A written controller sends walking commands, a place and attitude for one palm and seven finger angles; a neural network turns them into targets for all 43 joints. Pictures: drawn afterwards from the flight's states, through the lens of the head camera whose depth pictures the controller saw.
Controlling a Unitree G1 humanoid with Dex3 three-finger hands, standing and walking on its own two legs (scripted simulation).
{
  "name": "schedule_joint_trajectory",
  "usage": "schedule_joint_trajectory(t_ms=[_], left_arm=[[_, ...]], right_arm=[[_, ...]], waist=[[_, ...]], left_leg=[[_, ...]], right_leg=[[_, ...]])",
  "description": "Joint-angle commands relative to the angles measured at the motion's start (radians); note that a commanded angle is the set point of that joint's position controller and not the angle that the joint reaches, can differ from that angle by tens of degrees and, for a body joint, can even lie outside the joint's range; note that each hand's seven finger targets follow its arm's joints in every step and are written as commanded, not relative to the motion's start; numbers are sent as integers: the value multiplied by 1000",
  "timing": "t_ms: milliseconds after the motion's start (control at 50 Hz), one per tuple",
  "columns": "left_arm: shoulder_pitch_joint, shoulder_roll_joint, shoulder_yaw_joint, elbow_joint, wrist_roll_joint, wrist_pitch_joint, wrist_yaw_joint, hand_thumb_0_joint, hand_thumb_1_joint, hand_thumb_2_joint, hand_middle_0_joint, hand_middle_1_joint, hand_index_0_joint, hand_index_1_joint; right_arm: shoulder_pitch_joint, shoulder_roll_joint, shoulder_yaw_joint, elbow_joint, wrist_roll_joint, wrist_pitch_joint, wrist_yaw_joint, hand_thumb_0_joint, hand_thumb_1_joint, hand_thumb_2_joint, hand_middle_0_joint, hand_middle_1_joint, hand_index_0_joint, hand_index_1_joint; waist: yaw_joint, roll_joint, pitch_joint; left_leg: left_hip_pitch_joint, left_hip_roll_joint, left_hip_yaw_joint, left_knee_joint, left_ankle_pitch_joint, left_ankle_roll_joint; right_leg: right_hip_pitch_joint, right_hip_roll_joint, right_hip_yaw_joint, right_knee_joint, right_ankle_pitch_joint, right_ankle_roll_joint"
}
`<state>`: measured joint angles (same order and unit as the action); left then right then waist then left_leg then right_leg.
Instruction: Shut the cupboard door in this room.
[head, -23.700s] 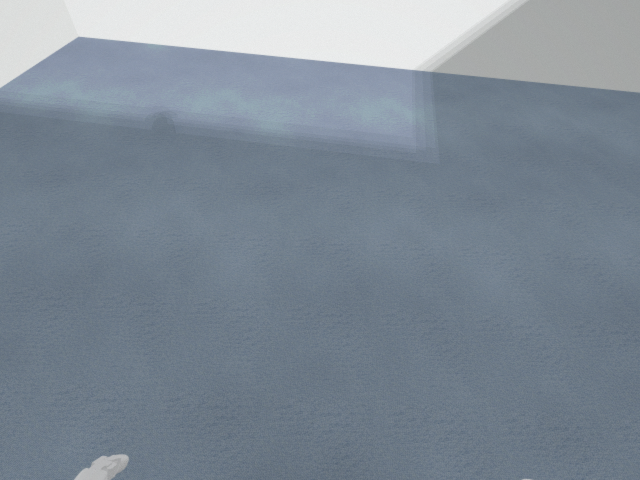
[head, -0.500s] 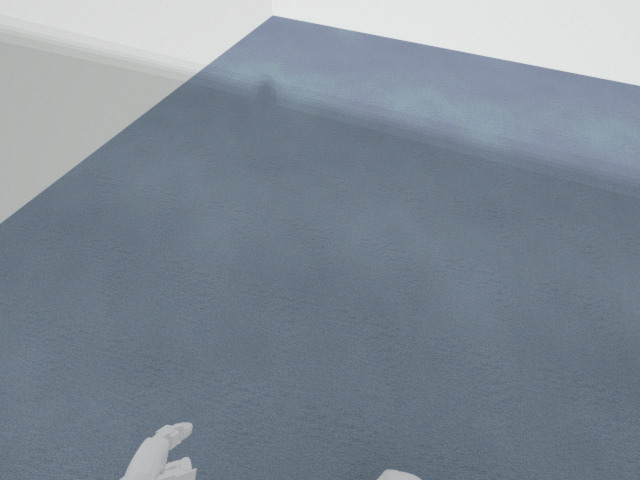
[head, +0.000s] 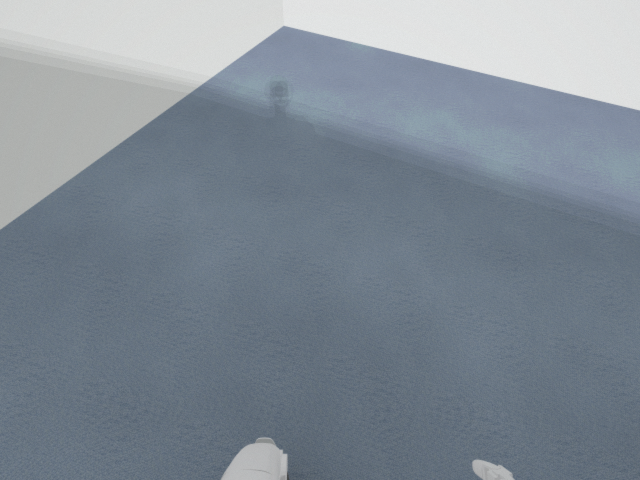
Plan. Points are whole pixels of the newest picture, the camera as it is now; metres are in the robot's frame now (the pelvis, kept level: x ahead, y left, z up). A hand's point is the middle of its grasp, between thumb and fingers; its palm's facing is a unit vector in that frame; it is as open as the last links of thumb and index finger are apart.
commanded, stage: walk around to get in front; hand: left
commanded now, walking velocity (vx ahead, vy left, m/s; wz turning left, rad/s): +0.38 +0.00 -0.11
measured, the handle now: out of the picture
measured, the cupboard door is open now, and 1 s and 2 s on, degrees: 82 82 82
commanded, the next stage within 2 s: none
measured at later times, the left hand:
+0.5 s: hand (221, 351) +0.32 +0.21 -0.16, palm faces -0.09 -0.98 -0.18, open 7.3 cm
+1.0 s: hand (282, 291) +0.45 +0.13 -0.16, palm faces -0.04 -0.97 -0.25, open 7.1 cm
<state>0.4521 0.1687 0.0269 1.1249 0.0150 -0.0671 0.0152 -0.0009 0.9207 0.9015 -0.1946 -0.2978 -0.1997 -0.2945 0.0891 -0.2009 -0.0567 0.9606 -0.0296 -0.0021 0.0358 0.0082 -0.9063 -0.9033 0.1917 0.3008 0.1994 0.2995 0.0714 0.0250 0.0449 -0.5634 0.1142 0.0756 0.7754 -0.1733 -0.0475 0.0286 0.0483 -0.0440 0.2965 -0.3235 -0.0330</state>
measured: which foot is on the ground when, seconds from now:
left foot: up 0.00-0.06, down 0.08-0.70, up 0.72-1.00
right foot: down 0.00-0.08, up 0.10-0.68, down 0.70-1.00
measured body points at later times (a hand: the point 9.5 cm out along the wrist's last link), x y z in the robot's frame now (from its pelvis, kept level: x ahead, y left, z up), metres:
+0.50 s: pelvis +0.20 +0.04 +0.01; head +0.21 +0.05 +0.46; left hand +0.32 +0.27 -0.14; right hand +0.08 -0.17 -0.14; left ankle +0.15 +0.12 -0.74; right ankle +0.28 -0.12 -0.66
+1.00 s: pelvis +0.39 -0.06 +0.01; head +0.40 -0.07 +0.46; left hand +0.45 +0.18 -0.14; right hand +0.43 -0.30 -0.15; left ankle +0.47 +0.10 -0.66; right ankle +0.37 -0.12 -0.74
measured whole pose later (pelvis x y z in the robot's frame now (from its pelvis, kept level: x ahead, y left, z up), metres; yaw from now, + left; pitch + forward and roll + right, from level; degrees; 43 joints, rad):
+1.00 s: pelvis +0.39 -0.06 +0.01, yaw -6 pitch -1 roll +0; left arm 0.26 0.18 0.06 1.08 0.02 -0.09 0.02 -0.04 0.95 0.90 -0.20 -0.30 -0.20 -0.29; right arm 0.20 -0.18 -0.09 1.02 -0.03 -0.01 0.02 0.01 -0.91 -0.90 0.19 0.30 0.20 0.30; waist -0.01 0.03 0.02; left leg -0.59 0.16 0.05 1.03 -0.19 -0.04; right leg -0.15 0.00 -0.20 0.39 -0.24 -0.08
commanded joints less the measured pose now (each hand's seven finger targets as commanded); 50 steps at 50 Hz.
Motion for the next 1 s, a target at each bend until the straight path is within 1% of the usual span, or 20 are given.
schedule_joint_trajectory(t_ms=[0,40,60,80,120,160,220,300,420,560,600,640,660,680,700,720,780,820,880,980], left_arm=[[4,159,30,-31,6,-18,12,0,900,900,-200,-300,-200,-300],[-22,148,32,-33,-2,-20,7,0,900,900,-200,-300,-200,-300],[37,94,26,-40,-13,-17,-2,0,900,900,-200,-300,-200,-300],[23,78,14,-60,-12,-17,-6,0,900,900,-200,-300,-200,-300],[-51,74,25,-58,2,-1,-7,0,900,900,-200,-300,-200,-300],[-87,46,29,-52,14,15,-23,0,900,900,-200,-300,-200,-300],[-44,3,30,-44,18,40,-24,0,900,900,-200,-300,-200,-300],[-112,9,45,-83,17,60,-28,0,900,900,-200,-300,-200,-300],[-318,21,40,-168,15,61,-39,0,900,900,-200,-300,-200,-300],[-490,12,18,-230,8,37,-43,0,900,900,-200,-300,-200,-300],[-434,24,21,-214,9,28,-38,0,900,900,-200,-300,-200,-300],[-216,67,32,-140,13,9,-32,0,900,900,-200,-300,-200,-300],[-57,137,51,-90,19,-6,-22,0,900,900,-200,-300,-200,-300],[94,257,86,-54,15,-13,-4,0,900,900,-200,-300,-200,-300],[83,281,88,-42,-7,-7,0,0,900,900,-200,-300,-200,-300],[-18,242,82,-55,-6,-6,2,0,900,900,-200,-300,-200,-300],[-171,115,44,-85,-8,-13,2,0,900,900,-200,-300,-200,-300],[-179,69,30,-75,0,-21,1,0,900,900,-200,-300,-200,-300],[-164,44,33,-83,10,-33,5,0,900,900,-200,-300,-200,-300],[-117,95,33,-61,6,-42,-1,0,900,900,-200,-300,-200,-300]], right_arm=[[-25,-52,-4,-66,9,-49,-10,0,-900,-900,200,300,200,300],[259,-125,-24,28,0,-62,-28,0,-900,-900,200,300,200,300],[396,-235,-50,63,-14,-73,-38,0,-900,-900,200,300,200,300],[441,-283,-57,75,1,-59,-42,0,-900,-900,200,300,200,300],[280,-176,-37,48,8,-57,-43,0,-900,-900,200,300,200,300],[218,-86,-12,36,7,-69,-44,0,-900,-900,200,300,200,300],[243,-45,-5,64,13,-89,-50,0,-900,-900,200,300,200,300],[290,-27,-7,83,16,-97,-54,0,-900,-900,200,300,200,300],[411,-29,-3,127,12,-102,-62,0,-900,-900,200,300,200,300],[506,-52,-6,181,0,-87,-60,0,-900,-900,200,300,200,300],[499,-58,-8,187,3,-82,-61,0,-900,-900,200,300,200,300],[474,-71,-10,189,14,-80,-58,0,-900,-900,200,300,200,300],[453,-58,-11,175,23,-82,-48,0,-900,-900,200,300,200,300],[475,4,2,133,33,-83,-42,0,-900,-900,200,300,200,300],[394,-17,0,105,36,-74,-47,0,-900,-900,200,300,200,300],[368,-5,-8,118,36,-69,-45,0,-900,-900,200,300,200,300],[311,41,-13,115,15,-42,-39,0,-900,-900,200,300,200,300],[348,63,-11,128,6,-20,-33,0,-900,-900,200,300,200,300],[316,57,-21,97,-1,-8,-24,0,-900,-900,200,300,200,300],[117,18,-19,18,2,-17,-4,0,-900,-900,200,300,200,300]], waist=[[-64,-107,31],[-181,-25,-118],[-204,207,-264],[-196,317,-261],[-144,154,-77],[-97,60,52],[-53,59,23],[-44,70,58],[-87,45,102],[-145,82,90],[-114,98,56],[-16,65,-79],[55,-13,-193],[82,-262,-331],[71,-185,-302],[36,-136,-234],[-50,-23,8],[-87,-92,34],[-103,-149,49],[-67,-121,69]], left_leg=[[161,-45,38,-173,-39,41],[574,-32,-1,-271,67,69],[824,233,-319,-313,101,151],[833,359,-513,-437,91,208],[562,317,-440,-549,-221,206],[362,240,-284,-596,-179,156],[333,186,-133,-603,-15,134],[357,168,-68,-634,47,129],[509,190,-54,-622,174,180],[611,197,7,-535,415,182],[610,192,35,-451,613,168],[564,146,80,-205,710,115],[351,111,103,24,509,77],[44,-53,132,351,-221,28],[-38,-70,-4,542,-405,43],[-50,-13,-63,600,-312,51],[-11,55,-79,521,-132,44],[29,53,-56,457,-85,28],[9,64,-48,364,-32,11],[-60,67,-27,134,24,-3]], right_leg=[[-43,-294,160,65,678,-111],[-208,-202,83,399,618,-51],[-430,-75,-14,691,185,-2],[-568,-30,26,914,-238,5],[-639,-121,70,1007,-133,-3],[-596,-162,65,970,-13,9],[-572,-166,50,941,78,31],[-679,-180,55,924,191,54],[-803,-197,14,736,216,70],[-653,-140,-79,376,127,26],[-527,-98,-110,312,94,1],[-204,-53,-141,190,191,-22],[97,-188,-1,191,254,-72],[364,-488,423,152,419,-185],[314,-543,478,88,539,-232],[201,-511,383,66,423,-206],[-190,-410,203,-53,221,-111],[-291,-353,106,-92,176,-84],[-330,-335,70,-137,117,-98],[-205,-336,49,-144,194,-117]])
